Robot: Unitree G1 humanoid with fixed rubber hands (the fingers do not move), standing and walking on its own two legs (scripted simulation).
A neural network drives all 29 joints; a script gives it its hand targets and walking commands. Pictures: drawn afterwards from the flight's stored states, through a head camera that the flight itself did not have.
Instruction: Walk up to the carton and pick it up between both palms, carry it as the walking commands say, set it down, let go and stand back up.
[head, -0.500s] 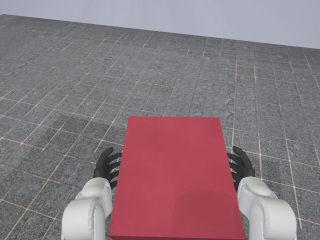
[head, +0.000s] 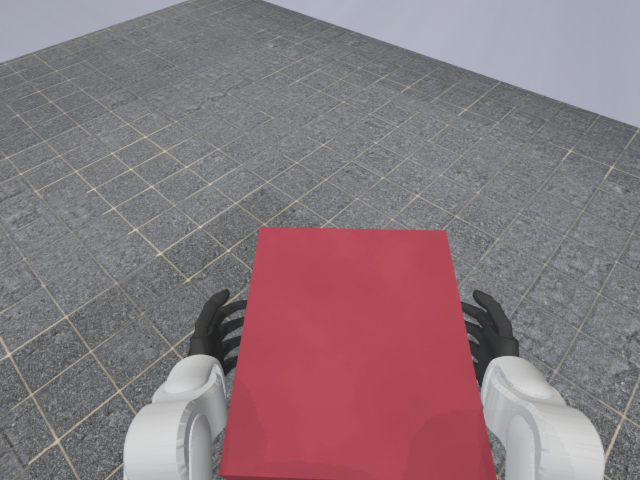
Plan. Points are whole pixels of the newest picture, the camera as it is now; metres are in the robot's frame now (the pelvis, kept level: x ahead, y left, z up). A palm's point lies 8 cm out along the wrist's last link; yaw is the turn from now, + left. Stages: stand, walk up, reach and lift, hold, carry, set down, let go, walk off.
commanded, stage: carry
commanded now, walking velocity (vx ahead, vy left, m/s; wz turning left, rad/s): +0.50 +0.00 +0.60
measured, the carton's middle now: (348, 372) +0.25 +0.00 +0.01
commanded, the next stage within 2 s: none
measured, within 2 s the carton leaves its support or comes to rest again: neither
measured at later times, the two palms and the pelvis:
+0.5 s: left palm (175, 178) +0.54 +0.27 +0.07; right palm (361, 159) +0.58 -0.03 +0.07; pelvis +0.32 +0.10 +0.00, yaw +10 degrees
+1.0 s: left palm (113, 99) +0.73 +0.44 +0.10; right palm (252, 55) +0.92 +0.20 +0.09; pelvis +0.64 +0.18 +0.01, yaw +34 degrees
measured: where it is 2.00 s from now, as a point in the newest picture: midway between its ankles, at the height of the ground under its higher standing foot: (179, 260)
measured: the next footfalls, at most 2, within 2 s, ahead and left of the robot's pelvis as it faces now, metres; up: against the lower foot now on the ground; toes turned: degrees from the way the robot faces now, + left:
left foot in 0.30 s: +0.34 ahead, +0.13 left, +0.00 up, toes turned +16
right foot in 0.78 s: +0.72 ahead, +0.08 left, +0.00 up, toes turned +17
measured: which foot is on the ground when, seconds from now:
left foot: up 0.00-0.28, down 0.30-0.80, up 0.82-1.00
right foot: down 0.00-0.32, up 0.34-0.76, down 0.78-1.00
